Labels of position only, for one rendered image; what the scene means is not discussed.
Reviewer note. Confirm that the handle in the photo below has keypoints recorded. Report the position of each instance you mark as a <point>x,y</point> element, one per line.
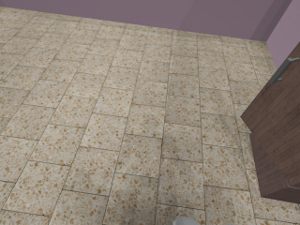
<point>281,70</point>

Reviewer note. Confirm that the cupboard door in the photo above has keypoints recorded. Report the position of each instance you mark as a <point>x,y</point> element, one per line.
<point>273,117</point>

